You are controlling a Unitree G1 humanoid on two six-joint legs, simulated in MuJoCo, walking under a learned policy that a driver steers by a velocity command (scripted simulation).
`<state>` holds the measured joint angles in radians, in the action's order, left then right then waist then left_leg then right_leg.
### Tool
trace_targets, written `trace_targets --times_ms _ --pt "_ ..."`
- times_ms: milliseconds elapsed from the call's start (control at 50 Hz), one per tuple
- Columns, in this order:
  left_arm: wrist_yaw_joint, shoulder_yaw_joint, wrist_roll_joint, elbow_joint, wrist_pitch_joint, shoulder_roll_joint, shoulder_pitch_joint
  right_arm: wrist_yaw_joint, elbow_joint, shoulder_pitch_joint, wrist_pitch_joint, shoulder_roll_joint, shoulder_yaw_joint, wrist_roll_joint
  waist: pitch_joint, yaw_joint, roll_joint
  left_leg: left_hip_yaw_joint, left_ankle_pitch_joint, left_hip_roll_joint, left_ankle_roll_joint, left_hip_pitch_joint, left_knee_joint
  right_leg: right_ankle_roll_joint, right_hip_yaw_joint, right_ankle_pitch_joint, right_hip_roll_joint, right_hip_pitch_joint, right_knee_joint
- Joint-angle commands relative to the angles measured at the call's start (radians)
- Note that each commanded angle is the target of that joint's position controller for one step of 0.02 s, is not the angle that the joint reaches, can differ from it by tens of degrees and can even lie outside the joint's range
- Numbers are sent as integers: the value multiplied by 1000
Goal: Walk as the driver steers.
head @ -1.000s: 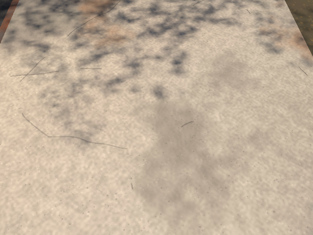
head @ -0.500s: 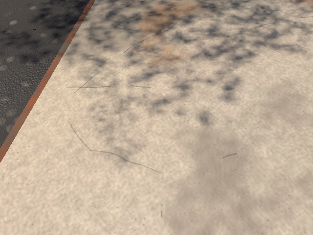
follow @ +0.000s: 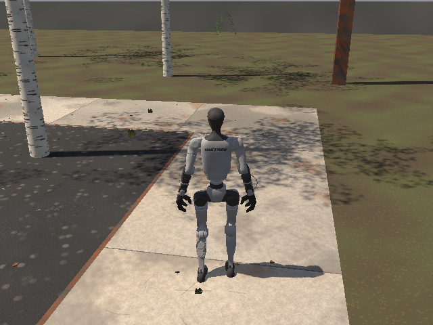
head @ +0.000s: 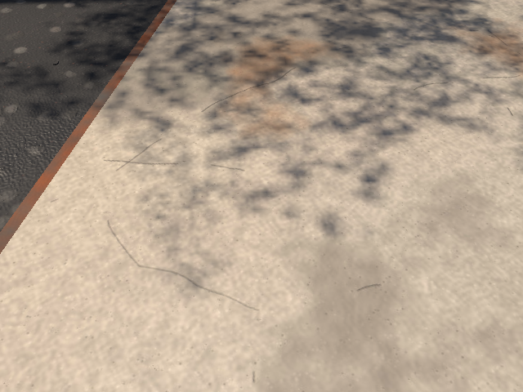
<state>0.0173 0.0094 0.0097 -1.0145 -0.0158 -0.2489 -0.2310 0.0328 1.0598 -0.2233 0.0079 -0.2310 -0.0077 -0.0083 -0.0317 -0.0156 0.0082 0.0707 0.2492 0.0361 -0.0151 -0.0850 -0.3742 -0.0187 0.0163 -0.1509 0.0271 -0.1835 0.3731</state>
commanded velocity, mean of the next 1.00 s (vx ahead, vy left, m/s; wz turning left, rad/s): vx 0.30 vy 0.00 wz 0.00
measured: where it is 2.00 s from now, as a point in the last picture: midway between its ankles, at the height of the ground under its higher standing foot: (285, 282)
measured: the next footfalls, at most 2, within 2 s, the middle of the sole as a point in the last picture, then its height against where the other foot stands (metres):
left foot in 0.92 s outside the picture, level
right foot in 1.46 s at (317, 316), level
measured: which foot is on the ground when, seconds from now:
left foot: down 0.00-0.44, up 0.46-0.90, down 0.92-1.00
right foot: down 0.00-0.90, up 0.92-1.00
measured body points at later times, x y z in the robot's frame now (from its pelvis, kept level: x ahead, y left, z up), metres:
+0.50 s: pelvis +0.07 -0.03 -0.01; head +0.06 -0.05 +0.44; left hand +0.08 +0.23 -0.15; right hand +0.03 -0.28 -0.17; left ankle -0.02 +0.10 -0.71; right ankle +0.05 -0.11 -0.75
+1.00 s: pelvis +0.32 -0.02 -0.02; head +0.35 -0.01 +0.43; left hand +0.27 +0.22 -0.17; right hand +0.44 -0.26 -0.15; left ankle +0.40 +0.03 -0.74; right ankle +0.14 -0.11 -0.65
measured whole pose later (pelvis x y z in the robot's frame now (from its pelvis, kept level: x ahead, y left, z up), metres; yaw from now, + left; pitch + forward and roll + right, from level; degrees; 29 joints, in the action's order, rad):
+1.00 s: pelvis +0.32 -0.02 -0.02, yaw -1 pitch +0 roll +1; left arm 0.00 0.02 0.01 -1.09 0.08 -0.18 -0.40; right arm -0.01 0.95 -0.11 -0.07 -0.22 0.05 -0.02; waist -0.07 -0.03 0.02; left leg -0.13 0.18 0.07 -0.13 -0.37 -0.55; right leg -0.10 0.00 -0.40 0.03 -0.19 1.14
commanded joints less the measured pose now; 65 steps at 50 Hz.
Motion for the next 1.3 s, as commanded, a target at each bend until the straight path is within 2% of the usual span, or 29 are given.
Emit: trace_targets --times_ms 20,160,220,260,280,320,380,420,440,460,480,500,540,600,660,780,840,880,900,920,940,960,980,1000,1040,1080,1140,1240,1300 --pt "3 14 0 2 8 -89 -15 4 -6 -23 -10 -109 15 0 -32 2 -21 100 -33 -109 -37 -122 102 -17 104 16 -95 47 -57" --pt "7 5 -1 -53 10 -73 -37 5 31 -51 -12 -87 7 1 -30 4 -12 91 -46 -104 -41 -119 96 -15 105 18 -98 38 -54" --pt "6 12 5 -55 3 -81 -43 4 36 -84 -4 -121 22 -2 -32 14 -51 114 328 -84 -79 -147 110 -34 60 -296 -35 -19 19" --pt "-3 12 15 -32 1 -64 -5 1 35 -125 4 -136 35 -5 -111 41 -99 221 553 -141 -136 -161 168 -45 30 -409 4 -169 121" --pt "-9 6 21 -18 8 -32 16 2 43 -156 3 -146 42 -5 -132 53 -150 308 594 -205 -170 -130 222 -38 -20 -338 23 -228 215" --pt "-17 7 30 5 29 -30 32 1 42 -159 -8 -145 54 -10 -146 52 -162 390 514 -300 -219 -106 268 -38 -42 -244 -29 -288 347" --pt "-30 17 19 21 60 -39 2 -6 29 -123 -30 -147 65 -10 -131 11 -142 295 377 -267 -203 -107 215 -54 -52 -266 -47 -226 262" --pt "-25 24 6 -34 72 -18 -155 -10 8 -66 -36 -126 66 -2 -118 -68 -99 184 320 -179 -158 -291 100 -60 -97 -168 12 93 70" --pt "-16 35 11 -67 79 -47 -257 -13 -9 -46 -44 -93 59 -9 -100 -103 -5 108 257 -118 -131 -402 -57 -64 6 -208 -42 249 -5" --pt "-8 61 17 -86 85 -152 -384 -24 -48 -32 -57 -6 34 0 -33 -136 259 -64 235 16 -81 -560 -393 -128 414 -500 -282 377 -202" --pt "-12 71 8 -118 76 -183 -437 -31 -73 -10 -61 -72 50 -26 -57 -117 251 -70 310 25 -85 -647 -598 -193 647 -603 -407 321 -273" --pt "-14 56 11 -82 76 -125 -321 -40 -74 9 -64 -92 56 -36 -130 -53 101 -28 219 -43 -97 -666 -702 -195 586 -598 -388 231 -264" --pt "-18 44 10 -29 94 -83 -191 -59 -56 -10 -77 -47 48 -24 -131 5 37 -27 49 -101 -86 -613 -700 -164 395 -367 -301 155 -277" --pt "-11 28 6 -53 115 -42 -242 -69 -58 -2 -67 -55 54 -31 -76 12 59 -81 -40 -104 -52 -598 -680 -146 212 18 -233 208 -254" --pt "-7 19 4 -82 119 -32 -318 -67 -97 94 -53 -39 51 -27 -71 -4 66 -127 -70 -94 -27 -651 -636 -151 125 292 -214 241 -225" --pt "2 10 8 -93 119 -39 -340 -65 -197 314 -50 -9 27 -10 -116 -36 93 -204 -172 -40 -37 -527 -289 -148 46 494 -194 191 -233" --pt "5 15 8 -93 123 -62 -304 -51 -200 251 -56 -44 39 -8 -75 15 96 -211 -153 0 -94 -380 -215 -135 21 784 -223 240 -138" --pt "8 23 10 -87 119 -84 -270 -36 -134 29 -68 -88 64 -7 45 109 94 -198 -117 42 -134 -166 -174 -117 4 951 -220 271 116" --pt "6 24 5 -81 115 -89 -249 -27 -85 -124 -76 -110 79 -14 115 177 76 -169 -145 14 -156 30 -106 -104 -16 829 -194 185 314" --pt "-1 14 2 -55 114 -46 -267 -17 -59 -274 -80 -191 103 -38 224 206 -31 81 31 -209 -200 249 -88 -97 -50 448 -135 -3 614" --pt "-14 3 -20 -52 107 62 -395 -26 -68 -260 -74 -243 114 -48 300 109 -221 609 77 -468 -363 437 40 -65 -44 -389 61 -353 987" --pt "-11 28 4 -43 101 -46 -293 -37 -74 -168 -67 -193 110 -4 206 107 -66 622 256 -413 -344 320 131 -90 54 -308 3 -444 1028" --pt "-17 35 8 -3 106 -56 -188 -39 -96 -57 -71 -129 92 5 54 70 -51 455 253 -380 -307 156 170 -95 46 -198 -48 -467 976" --pt "-19 36 10 6 110 -43 -147 -43 -97 -16 -82 -76 79 -1 -9 44 -10 352 122 -336 -277 34 205 -94 43 -143 -78 -423 919" --pt "-29 34 26 -1 88 -5 -168 -35 -68 -33 -101 -18 58 -6 -26 -14 -23 192 -70 -261 -222 -93 227 -73 40 -119 -112 -313 830" --pt "-37 33 29 4 69 19 -166 -31 -43 -93 -117 -31 56 -4 -24 -29 -33 122 -193 -240 -218 -110 235 -53 16 -114 -116 -304 779" --pt "-44 37 31 54 52 4 -36 -29 -28 -154 -122 -69 60 -3 -60 -17 -43 58 -234 -218 -210 -93 271 -26 -20 -23 -139 -412 677" --pt "-50 27 14 133 56 13 184 -29 -13 -251 -117 -58 48 -1 -77 42 -55 -20 -431 -177 -162 -13 260 -3 -82 141 -116 -448 401" --pt "-48 21 9 161 60 15 268 -21 5 -311 -115 -61 46 -4 -75 73 -70 -30 -517 -192 -156 85 237 -16 -107 169 -86 -443 290"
